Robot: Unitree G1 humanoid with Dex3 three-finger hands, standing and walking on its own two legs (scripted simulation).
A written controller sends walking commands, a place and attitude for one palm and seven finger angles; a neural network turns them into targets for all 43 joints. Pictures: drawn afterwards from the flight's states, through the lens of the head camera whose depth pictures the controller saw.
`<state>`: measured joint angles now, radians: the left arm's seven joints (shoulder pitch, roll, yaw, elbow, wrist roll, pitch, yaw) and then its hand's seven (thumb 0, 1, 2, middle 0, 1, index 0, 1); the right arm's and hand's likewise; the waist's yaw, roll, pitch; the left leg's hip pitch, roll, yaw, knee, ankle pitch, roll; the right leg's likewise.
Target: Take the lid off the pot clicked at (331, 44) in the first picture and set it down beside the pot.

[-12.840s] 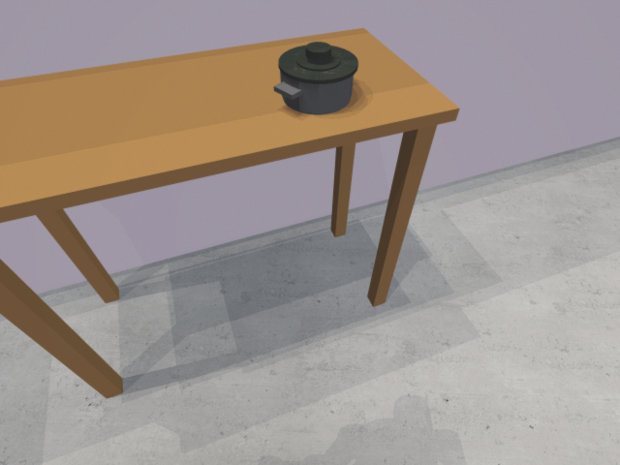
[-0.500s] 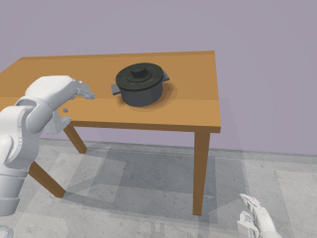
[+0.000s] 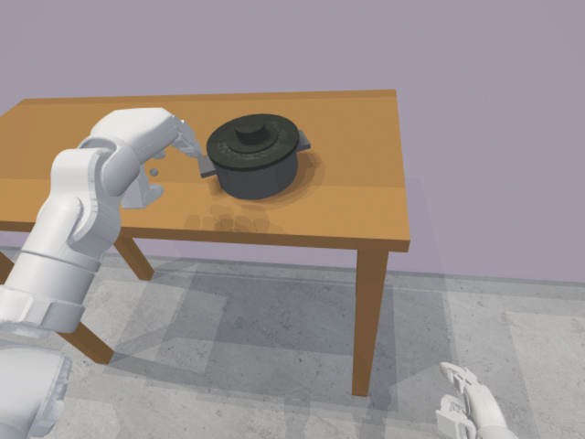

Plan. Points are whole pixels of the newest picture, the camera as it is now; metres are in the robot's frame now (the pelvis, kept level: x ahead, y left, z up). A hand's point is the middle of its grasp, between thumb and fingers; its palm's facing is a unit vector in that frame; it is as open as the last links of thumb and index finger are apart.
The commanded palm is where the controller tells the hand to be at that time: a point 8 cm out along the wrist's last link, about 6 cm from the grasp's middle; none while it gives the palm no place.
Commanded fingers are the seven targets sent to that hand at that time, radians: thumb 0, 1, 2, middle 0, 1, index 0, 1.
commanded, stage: move the open hand above the knob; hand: left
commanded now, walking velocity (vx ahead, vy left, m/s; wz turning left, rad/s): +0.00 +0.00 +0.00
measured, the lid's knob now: (250, 128) +0.56 +0.13 +0.15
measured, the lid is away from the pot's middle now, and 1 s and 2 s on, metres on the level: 0.00 0.00 0.00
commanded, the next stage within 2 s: lower the open fingers around the knob in 1.84 s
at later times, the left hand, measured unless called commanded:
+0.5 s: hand (202, 135) +0.46 +0.16 +0.21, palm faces -0.21 -0.02 -0.98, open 9.8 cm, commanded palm +0.43 +0.17 +0.29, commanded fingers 0.00 -0.34 1.64 -0.88 -0.08 -0.88 -0.08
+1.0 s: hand (235, 106) +0.51 +0.12 +0.22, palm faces -0.24 -0.01 -0.97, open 9.8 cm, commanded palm +0.50 +0.13 +0.29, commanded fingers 0.00 -0.34 1.64 -0.88 -0.08 -0.88 -0.08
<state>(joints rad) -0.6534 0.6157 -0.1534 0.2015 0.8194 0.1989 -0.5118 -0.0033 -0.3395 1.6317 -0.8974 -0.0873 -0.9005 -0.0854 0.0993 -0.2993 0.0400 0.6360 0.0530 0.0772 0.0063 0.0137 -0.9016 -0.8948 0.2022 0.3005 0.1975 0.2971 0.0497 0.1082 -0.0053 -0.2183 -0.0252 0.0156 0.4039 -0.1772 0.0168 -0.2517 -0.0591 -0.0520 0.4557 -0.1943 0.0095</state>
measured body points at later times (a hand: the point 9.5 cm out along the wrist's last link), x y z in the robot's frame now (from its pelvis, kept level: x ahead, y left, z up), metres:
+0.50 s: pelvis +0.03 +0.00 +0.00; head +0.04 -0.04 +0.45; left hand +0.46 +0.16 +0.26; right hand +0.20 -0.23 -0.12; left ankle +0.02 +0.11 -0.74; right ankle +0.03 -0.13 -0.74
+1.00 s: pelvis +0.04 +0.00 +0.00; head +0.06 -0.03 +0.45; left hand +0.52 +0.12 +0.28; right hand +0.16 -0.25 -0.14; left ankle +0.02 +0.11 -0.74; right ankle +0.03 -0.13 -0.74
